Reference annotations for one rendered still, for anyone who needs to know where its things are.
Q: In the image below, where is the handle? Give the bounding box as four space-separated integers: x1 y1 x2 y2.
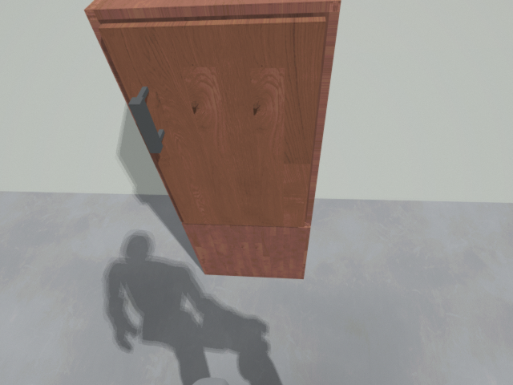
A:
128 87 165 153

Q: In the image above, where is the cupboard door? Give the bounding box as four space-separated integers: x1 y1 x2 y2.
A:
98 17 326 227

